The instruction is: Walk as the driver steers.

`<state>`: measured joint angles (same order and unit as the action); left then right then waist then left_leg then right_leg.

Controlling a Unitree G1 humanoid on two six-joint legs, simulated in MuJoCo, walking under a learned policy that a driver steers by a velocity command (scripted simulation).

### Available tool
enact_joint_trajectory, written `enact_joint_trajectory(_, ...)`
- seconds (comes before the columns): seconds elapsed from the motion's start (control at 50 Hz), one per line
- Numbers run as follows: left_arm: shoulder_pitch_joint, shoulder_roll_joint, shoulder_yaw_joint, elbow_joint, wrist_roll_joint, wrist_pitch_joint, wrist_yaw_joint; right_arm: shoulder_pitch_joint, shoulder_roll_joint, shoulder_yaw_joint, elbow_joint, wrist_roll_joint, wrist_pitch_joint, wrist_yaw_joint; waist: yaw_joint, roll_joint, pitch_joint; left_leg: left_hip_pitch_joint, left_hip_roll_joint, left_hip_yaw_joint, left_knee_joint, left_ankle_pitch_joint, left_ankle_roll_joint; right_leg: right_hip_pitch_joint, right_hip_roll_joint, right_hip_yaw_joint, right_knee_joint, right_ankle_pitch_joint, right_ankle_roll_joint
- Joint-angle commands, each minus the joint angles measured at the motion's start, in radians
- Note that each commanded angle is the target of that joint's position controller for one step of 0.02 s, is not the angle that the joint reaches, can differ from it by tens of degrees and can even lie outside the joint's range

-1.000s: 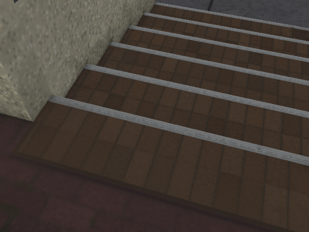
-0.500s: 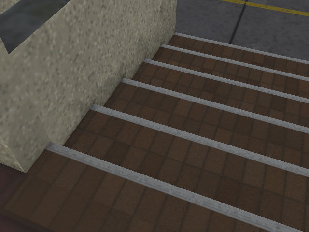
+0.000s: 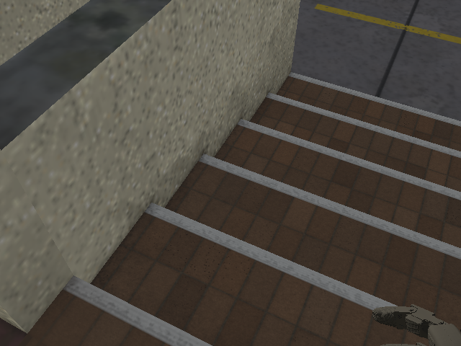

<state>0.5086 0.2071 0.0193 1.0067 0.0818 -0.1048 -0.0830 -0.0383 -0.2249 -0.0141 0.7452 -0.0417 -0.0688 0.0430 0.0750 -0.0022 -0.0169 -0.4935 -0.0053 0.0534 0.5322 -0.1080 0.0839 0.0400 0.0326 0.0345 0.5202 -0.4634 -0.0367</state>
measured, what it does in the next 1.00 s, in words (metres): goes down, turning right: right foot 0.05 m lower, then left foot 0.08 m lower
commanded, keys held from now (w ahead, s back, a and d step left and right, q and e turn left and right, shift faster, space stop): w+e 1.00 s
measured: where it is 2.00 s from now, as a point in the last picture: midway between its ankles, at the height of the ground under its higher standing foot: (394, 233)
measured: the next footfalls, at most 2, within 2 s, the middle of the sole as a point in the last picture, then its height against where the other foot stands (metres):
right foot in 0.50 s outside the picture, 0.05 m lower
left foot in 0.96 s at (316, 262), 0.08 m lower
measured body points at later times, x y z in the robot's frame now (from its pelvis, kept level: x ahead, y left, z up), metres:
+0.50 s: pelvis +0.26 -0.05 -0.02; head +0.27 -0.07 +0.43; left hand +0.49 +0.10 -0.13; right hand +0.13 -0.24 -0.17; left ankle +0.11 +0.10 -0.72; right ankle +0.37 -0.22 -0.73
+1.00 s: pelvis +0.64 -0.22 -0.12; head +0.66 -0.23 +0.32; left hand +0.69 +0.02 -0.26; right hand +0.59 -0.47 -0.26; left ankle +0.80 -0.19 -0.85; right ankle +0.52 -0.31 -0.79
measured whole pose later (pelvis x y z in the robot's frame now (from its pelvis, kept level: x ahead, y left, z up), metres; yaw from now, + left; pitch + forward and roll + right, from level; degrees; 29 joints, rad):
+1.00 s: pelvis +0.64 -0.22 -0.12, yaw -35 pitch -8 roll -3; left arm 0.52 0.17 0.03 1.01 0.10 -0.08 -0.11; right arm 0.22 -0.21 -0.01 0.94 -0.09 -0.20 -0.01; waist 0.06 0.06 0.20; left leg -0.32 0.04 -0.02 0.60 0.17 -0.03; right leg -0.22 0.10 0.12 1.00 -0.36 -0.12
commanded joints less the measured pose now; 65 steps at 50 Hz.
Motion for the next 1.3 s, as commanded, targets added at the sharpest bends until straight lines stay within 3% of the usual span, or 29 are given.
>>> enact_joint_trajectory(0.02,-0.044,0.103,0.021,-0.079,-0.023,-0.019,-0.016,0.672,-0.131,-0.053,0.148,-0.028,-0.020,-0.034,-0.296,0.095,-0.283,1.007,0.400,-0.631,-0.194,-0.059,0.283,-0.805,0.005,0.084,0.749,-0.066,-0.011)
enact_joint_trajectory(0.04,-0.132,0.106,0.030,-0.099,-0.038,-0.020,0.001,0.524,-0.153,-0.061,0.141,-0.019,-0.034,-0.044,-0.232,0.097,-0.040,0.707,0.374,-0.489,-0.266,-0.185,0.203,-0.832,-0.067,0.083,0.767,0.011,-0.043)
enact_joint_trajectory(0.06,-0.138,0.114,0.033,-0.101,-0.021,-0.017,0.022,0.417,-0.103,-0.048,0.126,-0.006,-0.032,-0.057,-0.178,0.089,0.004,0.543,0.349,-0.402,-0.321,-0.146,0.185,-0.764,-0.114,0.075,0.711,0.055,-0.059)
enact_joint_trajectory(0.12,-0.128,-0.008,0.003,-0.092,0.008,0.003,0.029,0.302,0.009,-0.016,0.108,-0.010,-0.038,-0.066,-0.075,0.046,-0.010,0.371,0.306,-0.214,-0.413,0.057,0.166,-0.622,-0.163,0.068,0.612,0.137,-0.060)
enact_joint_trajectory(0.3,-0.232,0.017,-0.002,-0.134,-0.011,0.019,-0.024,0.403,-0.057,-0.028,0.180,-0.083,-0.065,-0.024,-0.043,0.047,0.044,0.265,0.270,0.123,-0.367,0.371,0.148,-0.593,-0.158,0.032,0.410,0.621,-0.029)
enact_joint_trajectory(0.36,-0.340,0.065,0.015,-0.184,-0.006,0.015,-0.005,0.444,-0.071,-0.023,0.201,-0.064,-0.074,-0.026,-0.065,0.054,0.070,0.426,0.296,0.121,-0.305,0.411,0.129,-0.682,-0.151,0.014,0.367,0.499,-0.038)
enact_joint_trajectory(0.5,-0.583,-0.018,-0.004,-0.226,-0.004,0.017,0.009,0.775,-0.021,-0.015,0.333,-0.048,-0.031,-0.083,-0.231,0.023,0.170,0.860,0.367,0.087,-0.181,0.235,0.085,-0.965,-0.192,-0.014,0.014,0.533,-0.027)
enact_joint_trajectory(0.56,-0.827,0.037,0.023,-0.275,0.014,0.019,0.025,0.885,-0.064,-0.025,0.394,0.019,-0.036,-0.109,-0.284,-0.028,0.151,0.730,0.108,0.280,-0.205,0.407,-0.001,-0.692,-0.066,-0.245,-0.155,0.413,-0.001)
enact_joint_trajectory(0.6,-0.629,0.071,0.038,-0.200,0.026,0.030,0.033,0.914,-0.075,-0.014,0.404,0.013,-0.042,-0.113,-0.197,0.031,0.063,0.700,0.086,0.279,-0.114,0.687,-0.056,-0.426,-0.044,-0.257,-0.164,0.369,-0.008)
enact_joint_trajectory(0.64,-0.030,0.039,0.037,0.006,0.061,0.052,0.067,0.760,-0.130,-0.026,0.375,-0.021,-0.015,-0.058,0.022,0.013,-0.034,0.161,-0.018,0.304,0.157,0.488,-0.234,0.419,-0.080,-0.171,-0.278,0.782,-0.031)
enact_joint_trajectory(0.66,0.220,0.018,0.030,0.141,0.036,0.051,0.061,0.529,-0.103,-0.003,0.331,-0.026,0.015,-0.026,0.200,-0.227,-0.114,-0.153,0.028,0.142,0.663,-0.213,-0.165,0.800,-0.186,0.036,-0.429,1.070,-0.074)
enact_joint_trajectory(0.68,0.279,0.126,0.076,0.142,-0.004,0.027,0.096,0.410,-0.036,0.022,0.244,-0.045,0.003,0.021,0.216,-0.161,-0.296,-0.311,0.057,-0.089,0.936,-0.385,-0.059,0.901,-0.212,0.149,-0.125,0.962,-0.138)
enact_joint_trajectory(0.7,0.279,0.167,0.086,0.156,0.045,0.010,0.123,0.245,-0.071,0.000,0.187,-0.067,-0.024,0.032,0.235,-0.073,-0.172,-0.312,0.060,-0.123,0.974,-0.465,-0.029,0.678,-0.202,0.137,-0.131,1.016,-0.150)
enact_joint_trajectory(0.76,0.050,-0.008,0.025,0.124,0.015,-0.005,0.102,0.165,-0.091,-0.042,0.113,-0.045,-0.077,-0.026,0.129,-0.047,0.184,-0.353,0.112,-0.133,0.780,-0.467,0.011,0.218,-0.134,0.094,-0.266,0.579,-0.106)
enact_joint_trajectory(0.82,-0.184,-0.066,-0.010,-0.025,-0.054,-0.035,0.022,0.272,0.009,-0.030,0.132,-0.082,-0.068,-0.060,-0.055,0.077,0.285,-0.004,0.155,-0.177,0.279,-0.203,0.007,-0.276,-0.138,0.171,-0.374,0.323,-0.161)
enact_joint_trajectory(0.86,-0.193,0.066,0.026,-0.031,-0.088,-0.042,-0.025,0.373,0.053,-0.005,0.190,-0.086,-0.100,-0.063,-0.120,0.068,0.321,0.471,0.040,-0.005,-0.232,0.272,-0.070,-0.642,0.027,0.017,-0.308,0.253,-0.118)
enact_joint_trajectory(0.88,-0.145,0.068,0.022,-0.036,-0.050,-0.015,-0.036,0.442,0.081,0.021,0.224,-0.100,-0.107,-0.049,-0.135,0.004,0.341,0.707,0.060,-0.036,-0.240,0.494,-0.106,-0.879,0.041,0.057,-0.210,0.066,-0.129)
enact_joint_trajectory(0.9,-0.174,0.059,0.025,-0.097,0.021,-0.012,-0.051,0.687,0.044,0.018,0.303,-0.087,-0.120,-0.043,-0.221,0.044,0.280,0.947,0.062,-0.035,-0.034,0.683,-0.122,-1.040,0.080,0.043,-0.027,-0.014,-0.129)
enact_joint_trajectory(0.92,-0.325,0.050,0.030,-0.178,0.040,-0.028,-0.061,0.993,-0.081,-0.011,0.385,-0.079,-0.136,-0.049,-0.390,0.129,0.188,1.147,0.099,-0.077,0.088,0.544,-0.113,-1.164,0.174,0.082,0.201,-0.052,-0.097)
enact_joint_trajectory(0.96,-0.496,0.027,0.011,-0.290,-0.025,-0.046,-0.047,1.290,-0.196,-0.034,0.484,-0.088,-0.111,-0.053,-0.566,0.244,0.132,1.003,0.238,-0.193,-0.129,0.434,-0.033,-0.950,0.164,0.143,0.708,-0.214,-0.054)
enact_joint_trajectory(0.98,-0.391,-0.110,0.003,-0.323,0.015,-0.048,-0.032,0.894,-0.266,-0.043,0.319,-0.017,-0.115,-0.055,-0.300,0.270,0.136,0.780,0.400,-0.542,-0.311,-0.309,0.064,-1.060,0.084,0.095,0.460,-0.021,-0.093)
enact_joint_trajectory(1.0,-0.240,-0.057,0.009,-0.231,0.082,-0.026,0.020,0.575,-0.217,-0.028,0.255,0.017,-0.090,-0.050,-0.193,0.203,0.246,0.548,0.489,-0.799,-0.345,-0.667,0.167,-1.057,-0.042,0.089,0.459,0.032,-0.068)
enact_joint_trajectory(1.02,0.128,-0.004,0.032,-0.065,0.107,0.000,0.068,0.359,-0.204,-0.019,0.192,0.026,-0.061,-0.049,-0.069,0.099,0.143,0.422,0.477,-0.771,-0.296,-0.711,0.236,-0.821,-0.072,0.040,0.471,0.063,-0.030)
enact_joint_trajectory(1.04,0.339,-0.002,0.039,0.023,0.097,0.016,0.104,0.307,-0.163,-0.010,0.165,-0.019,-0.038,-0.037,-0.001,0.059,0.046,0.182,0.488,-0.702,-0.277,-0.628,0.263,-0.552,-0.086,0.043,0.618,0.026,-0.027)
enact_joint_trajectory(1.06,0.350,-0.078,0.006,0.017,0.084,0.007,0.119,0.268,-0.056,0.013,0.123,-0.087,-0.059,-0.052,0.026,0.053,0.023,0.081,0.399,-0.467,-0.299,-0.334,0.173,-0.434,-0.122,0.049,0.682,0.266,-0.052)
enact_joint_trajectory(1.1,0.035,-0.108,-0.026,-0.103,0.070,-0.005,0.081,0.216,0.119,0.060,0.093,-0.079,-0.122,-0.100,-0.036,0.024,0.064,0.056,0.217,-0.153,-0.119,-0.273,0.053,-0.491,-0.179,0.066,0.402,0.926,-0.029)
enact_joint_trajectory(1.14,-0.186,-0.041,-0.030,-0.164,0.018,0.002,0.037,0.347,0.023,0.040,0.143,-0.081,-0.108,-0.126,-0.149,-0.016,0.112,0.146,0.181,-0.094,0.040,-0.368,0.047,-0.615,-0.183,0.055,0.138,1.051,0.004)
enact_joint_trajectory(1.24,-0.332,0.086,-0.012,-0.233,0.065,0.061,0.049,0.509,-0.077,0.030,0.212,-0.016,-0.108,-0.029,-0.128,-0.020,0.267,0.038,0.266,-0.176,0.001,-0.542,0.082,-0.435,-0.144,-0.019,-0.058,0.892,-0.013)
enact_joint_trajectory(1.3,-0.177,0.163,0.027,-0.177,0.040,0.035,0.060,0.548,-0.104,0.024,0.267,-0.033,-0.060,-0.021,-0.064,-0.074,0.194,0.183,0.215,-0.106,0.231,-0.482,0.016,-0.212,-0.123,-0.062,-0.241,0.959,-0.101)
